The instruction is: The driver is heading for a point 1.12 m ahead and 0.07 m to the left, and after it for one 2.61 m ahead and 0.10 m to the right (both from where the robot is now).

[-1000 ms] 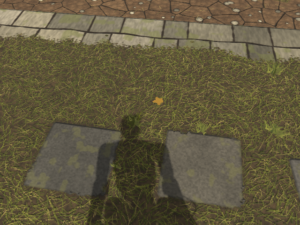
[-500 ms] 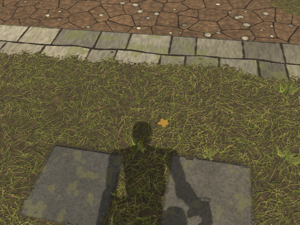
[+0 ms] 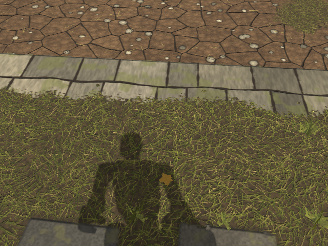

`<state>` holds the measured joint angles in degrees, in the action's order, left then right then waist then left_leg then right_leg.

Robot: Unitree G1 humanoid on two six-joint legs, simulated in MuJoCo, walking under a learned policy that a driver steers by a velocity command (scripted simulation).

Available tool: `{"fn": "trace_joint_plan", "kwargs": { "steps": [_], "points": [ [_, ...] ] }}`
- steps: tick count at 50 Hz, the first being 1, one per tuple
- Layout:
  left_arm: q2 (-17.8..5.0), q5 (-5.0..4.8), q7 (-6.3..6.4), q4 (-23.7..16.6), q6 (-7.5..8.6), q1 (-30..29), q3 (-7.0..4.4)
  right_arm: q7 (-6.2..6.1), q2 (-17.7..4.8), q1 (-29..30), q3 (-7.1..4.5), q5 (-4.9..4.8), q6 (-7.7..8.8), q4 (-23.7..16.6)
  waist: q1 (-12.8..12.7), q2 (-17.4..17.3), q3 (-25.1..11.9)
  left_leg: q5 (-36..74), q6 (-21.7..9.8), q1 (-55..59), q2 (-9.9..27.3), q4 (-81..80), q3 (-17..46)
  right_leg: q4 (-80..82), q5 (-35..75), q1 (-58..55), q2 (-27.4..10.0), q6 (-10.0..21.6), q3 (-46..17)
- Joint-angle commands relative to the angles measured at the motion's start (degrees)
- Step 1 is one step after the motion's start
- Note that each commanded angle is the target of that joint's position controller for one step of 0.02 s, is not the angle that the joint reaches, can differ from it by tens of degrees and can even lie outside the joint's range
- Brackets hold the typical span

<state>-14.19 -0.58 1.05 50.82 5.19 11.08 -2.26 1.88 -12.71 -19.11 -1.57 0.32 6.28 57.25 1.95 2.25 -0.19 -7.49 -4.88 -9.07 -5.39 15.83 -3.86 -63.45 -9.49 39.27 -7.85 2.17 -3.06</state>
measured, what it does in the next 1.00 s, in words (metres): walks ahead: right foot, then left foot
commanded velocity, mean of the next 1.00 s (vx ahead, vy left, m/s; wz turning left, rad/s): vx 0.14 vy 0.00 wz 0.00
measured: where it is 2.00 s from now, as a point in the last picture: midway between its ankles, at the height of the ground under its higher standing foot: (171, 190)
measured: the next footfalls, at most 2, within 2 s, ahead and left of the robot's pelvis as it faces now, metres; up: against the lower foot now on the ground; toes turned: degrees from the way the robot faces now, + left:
right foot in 0.24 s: +0.30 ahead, -0.14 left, +0.00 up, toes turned +0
left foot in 0.56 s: +0.23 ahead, +0.09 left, +0.00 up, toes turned +1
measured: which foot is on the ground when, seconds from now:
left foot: down 0.00-0.24, up 0.26-0.54, down 0.56-1.00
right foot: up 0.00-0.22, down 0.24-1.00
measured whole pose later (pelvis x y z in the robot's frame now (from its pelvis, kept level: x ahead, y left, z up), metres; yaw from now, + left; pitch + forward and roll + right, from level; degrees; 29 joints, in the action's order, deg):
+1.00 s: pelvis +0.24 -0.04 -0.01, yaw +1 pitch +0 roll +0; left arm -11.8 -1.1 1.0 59.9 2.4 14.3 -2.5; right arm -2.1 -10.6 -19.7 -2.2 -1.4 3.0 62.2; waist 0.8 -0.5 -0.3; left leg -21.9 -0.3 -10.8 1.2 32.5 -0.1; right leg -36.4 -20.9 18.5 0.9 4.0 2.0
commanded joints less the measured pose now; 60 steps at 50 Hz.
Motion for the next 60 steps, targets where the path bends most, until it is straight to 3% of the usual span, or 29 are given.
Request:
{"fn": "trace_joint_plan", "kwargs": {
  "steps": [1, 4, 7, 9, 11, 12, 13, 14, 15, 17, 19, 21, 25, 28, 29, 30, 32, 36, 42, 45, 47, 50, 52, 54, 55, 56, 57, 58, 60],
  "points": [
    [-2.6, 0.59, 0.21, -2.5, 0.04, 0.9, -0.74, -1.2, -7.8, 2.3, -1.19, -0.04, 0.76, -3.3, -2.4, -3.6, 3.8, 8.6, -9.5, -5.7, 15.9, -10.3, 11.0, 9.7, 9.3, 0.6, -1.6, -1.3, 0.0],
    [-0.9, 0.55, -0.28, -3.7, 0.59, -5.0, -0.11, -1.78, -8.5, -0.4, -1.05, -0.23, -0.05, -2.5, -0.3, -4.3, 3.1, 20.9, -6.7, -4.7, 13.3, -6.9, 5.5, 23.5, 15.8, -6.2, 2.2, -1.7, 3.3],
    [-1.3, 0.19, -1.0, -4.7, 0.38, -8.4, 0.03, -2.0, -8.9, -3.2, -1.05, -0.77, -1.05, -0.9, 1.2, -5.9, 1.8, 22.9, -6.1, 0.7, 14.9, -2.9, 6.2, 29.1, 15.8, -8.6, 4.3, -1.7, 3.3],
    [-2.8, 0.5, -1.5, -5.3, 0.56, -8.5, -0.33, -2.31, -8.6, -2.5, -1.02, -0.9, -1.7, -0.5, 0.3, -6.8, 0.7, 24.8, -4.8, 5.1, 16.3, 1.6, 7.8, 32.7, 12.5, -9.8, 5.1, -0.2, 2.2],
    [-5.0, 1.23, -1.56, -3.1, 1.14, -1.9, -1.35, -2.63, -8.6, -0.1, -1.07, -1.18, -2.17, -0.8, -3.5, -6.3, -2.8, 26.7, -2.5, 6.6, 14.7, 9.3, 7.9, 38.7, 14.8, -18.6, 6.9, 1.9, 3.1],
    [-8.4, 1.7, -1.25, -1.4, 1.49, 3.5, -2.42, -2.67, -7.8, -1.5, -0.77, -0.54, -2.07, -1.1, -4.6, -3.3, -6.7, 23.3, -0.4, 4.3, 10.7, 17.6, 6.0, 39.3, 32.0, -28.1, 4.4, 3.4, 1.6],
    [-11.9, 2.73, -1.01, -0.7, 1.28, 8.6, -2.79, -2.46, -3.4, -7.4, 0.65, 0.71, -1.43, -0.8, -3.2, 5.1, -14.9, 1.6, 2.7, -9.9, 5.6, 32.5, 3.6, 33.2, 55.1, -47.8, -7.0, 9.8, -9.4],
    [-8.7, 2.35, -1.25, 0.3, 0.48, 11.1, -1.88, -2.07, 0.2, -13.5, 1.97, 0.04, -1.29, 1.5, -3.2, 14.1, -22.4, -29.3, 5.2, -18.0, 2.3, 45.5, 5.5, 35.0, 58.7, -55.0, -16.2, 17.7, -20.7],
    [-5.7, 1.33, -1.75, -0.3, -0.09, 10.0, -1.04, -1.92, -5.5, -11.8, 0.54, -0.85, -1.87, 2.0, -3.7, 8.4, -21.4, -31.3, 5.6, -18.9, 4.5, 50.7, 9.7, 37.7, 45.8, -50.1, -13.8, 16.4, -21.1],
    [-5.2, 0.88, -1.68, -2.2, -0.51, 0.0, -0.51, -2.76, -6.5, -3.2, -0.33, -1.24, -3.61, 0.1, -1.9, 1.0, -10.7, -25.1, 6.5, -21.8, 8.1, 50.2, 8.2, 42.8, 25.9, -35.8, -10.1, 12.6, -15.4],
    [-4.8, 1.87, -1.44, -2.7, -0.88, -5.7, -0.27, -3.86, -4.4, -1.8, -0.43, -0.62, -5.51, -0.3, 0.8, 2.4, -5.7, -19.7, 7.2, -14.3, 9.8, 41.3, 7.2, 47.6, 15.4, -22.2, -5.9, 10.1, -9.4],
    [-4.5, 2.64, -1.11, -1.9, -1.24, -5.5, -0.32, -4.63, -2.5, -2.8, -0.15, -0.34, -6.23, 0.7, 1.1, 4.7, -5.4, -18.1, 7.5, -9.0, 8.4, 33.9, 5.1, 48.9, 12.5, -18.3, -3.3, 10.1, -5.7],
    [-4.8, 1.26, -0.29, -0.8, -1.96, -4.9, -0.33, -4.91, -2.9, -1.5, -0.37, -0.1, -7.03, 1.3, 0.8, 4.6, -5.8, -8.2, 6.3, -3.1, 7.7, 21.0, 4.0, 50.1, -6.5, -17.3, -2.7, 9.3, -6.1],
    [-3.3, 0.58, -0.04, 1.1, -2.67, -2.4, 0.16, -4.53, -3.8, -0.6, -0.51, 1.34, -7.12, 1.4, 0.8, 2.7, -1.2, -3.6, 3.5, 0.7, 8.9, 11.6, 4.9, 50.2, -21.9, -13.1, 0.3, 3.7, -5.5],
    [-3.4, 0.76, -0.08, 1.3, -2.8, -1.8, 0.0, -4.59, -5.4, -0.7, -0.67, 1.18, -7.01, 1.2, -0.3, 0.3, 1.2, -6.9, 2.2, -1.7, 10.9, 9.3, 6.5, 48.2, -21.5, -13.3, 2.4, 2.0, -4.2],
    [-3.2, 0.51, 0.3, 1.5, -3.12, 0.0, -0.34, -4.46, -7.9, 0.5, -1.46, 0.29, -6.69, 2.2, -2.5, -6.9, 3.5, -16.5, 1.1, -9.5, 10.0, 7.8, 7.0, 46.2, -16.6, -17.5, 6.1, 0.7, 0.4],
    [-3.3, 0.78, 0.85, 2.2, -3.37, 0.0, -0.47, -4.33, -4.4, 2.6, -0.84, 0.35, -5.42, 2.2, -2.7, -8.9, 3.6, -19.2, 2.4, -14.8, 10.0, 3.9, 7.6, 41.7, -9.0, -24.9, 6.6, 0.6, 1.8],
    [-2.2, 1.11, 0.82, 3.9, -3.62, 0.9, -0.47, -4.26, -3.8, 2.3, -0.92, -0.17, -3.91, 2.8, -2.5, -5.8, 1.8, -11.5, 3.6, -11.3, 9.2, 5.5, 6.7, 39.9, -2.3, -26.7, 6.5, 1.4, 2.2],
    [-2.0, 0.66, 0.54, 5.5, -3.79, 0.9, -0.53, -4.28, -3.4, 0.2, -0.77, -0.29, -4.09, 3.8, -1.6, -3.3, 0.0, -3.6, 3.4, -7.6, 8.5, 8.0, 5.6, 38.1, 5.6, -28.1, 6.3, 1.4, 2.4],
    [-2.6, -0.09, 0.69, 6.9, -4.15, 2.3, -0.97, -4.4, -5.2, -1.8, -1.51, -1.06, -4.56, 4.4, -1.3, -4.5, 2.3, -24.7, 0.4, -8.9, 8.4, 6.7, 6.8, 35.4, -18.3, -24.1, 8.9, 2.2, 4.6],
    [-2.1, -0.49, 0.5, 6.1, -3.03, 0.6, -0.92, -4.38, -5.8, -3.5, -1.87, -1.71, -3.76, 4.0, -0.2, -5.6, 7.0, -33.2, -2.9, -8.7, 12.2, 3.4, 12.6, 32.9, -23.4, -16.9, 8.7, 2.8, 4.1],
    [0.2, -0.8, -0.73, 4.6, -0.2, -2.2, -0.49, -3.94, -8.7, -5.4, -3.02, -2.12, -1.87, 4.3, 0.1, -12.3, 9.4, -29.7, -8.5, -2.0, 23.4, -2.3, 27.6, 23.1, -12.2, -8.7, 8.2, 3.4, 5.8],
    [-0.3, -1.1, -1.39, 5.1, 0.79, -0.1, -0.75, -3.45, -7.4, -2.8, -2.84, -2.11, -1.32, 3.3, -2.3, -10.9, 8.3, -19.6, -7.3, -2.2, 23.0, 0.3, 24.8, 26.7, -12.2, -12.8, 7.5, 4.7, 5.7],
    [-1.9, -1.25, -1.32, 8.9, 0.78, 9.8, -1.88, -2.99, -6.9, 3.0, -2.72, -2.33, -1.48, 1.1, -7.3, -7.8, 5.8, -11.3, -2.9, -11.5, 16.5, 7.4, 15.4, 35.1, -8.5, -30.7, 8.1, 5.4, 4.5],
    [-6.4, -1.16, -1.0, 10.8, 0.78, 17.1, -3.38, -2.98, -4.9, 6.0, -2.18, -2.38, -1.08, -0.8, -9.8, 1.7, 4.4, -3.6, 1.2, -20.8, 9.2, 23.0, 5.9, 42.5, -11.5, -40.4, 1.3, 8.6, -8.4],
    [-12.2, -1.0, -1.49, 12.0, 0.84, 24.2, -4.82, -3.09, -1.9, 5.8, -1.43, -2.02, -0.03, -2.4, -11.4, 16.4, 0.7, -13.4, 4.1, -32.4, 3.0, 42.3, 0.9, 51.3, -10.0, -50.7, -11.0, 15.7, -31.1],
    [-7.2, 0.14, -1.65, 11.4, 1.42, 21.6, -2.9, -2.84, -3.9, 7.0, -2.03, -2.21, 0.66, -2.9, -9.0, 10.1, 1.4, -21.7, 2.8, -38.7, 5.0, 53.8, 7.3, 51.8, -6.9, -50.7, -14.2, 16.3, -35.9],
    [-4.1, 0.37, -1.73, 10.1, 1.78, 17.4, -1.85, -2.26, -4.4, 6.5, -2.18, -2.88, 1.05, -2.7, -6.5, 4.9, 3.1, -17.9, 1.0, -40.7, 7.8, 58.0, 9.1, 50.6, -3.3, -48.9, -13.0, 14.3, -29.6],
    [-2.9, 0.17, -2.19, 8.3, 1.69, 12.5, -0.9, -1.96, -4.5, 7.0, -2.68, -2.55, 1.09, -2.3, -4.1, -0.6, 3.8, -8.7, -0.4, -40.1, 11.4, 54.1, 7.9, 52.0, 3.5, -45.5, -9.0, 11.0, -18.1]
  ]
}}
Keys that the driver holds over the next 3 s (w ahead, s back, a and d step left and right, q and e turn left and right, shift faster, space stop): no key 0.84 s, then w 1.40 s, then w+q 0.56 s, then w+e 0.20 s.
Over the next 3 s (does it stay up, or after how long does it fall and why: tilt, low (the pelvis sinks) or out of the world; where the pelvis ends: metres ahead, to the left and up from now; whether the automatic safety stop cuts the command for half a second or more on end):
stays up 1.29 0.07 0.00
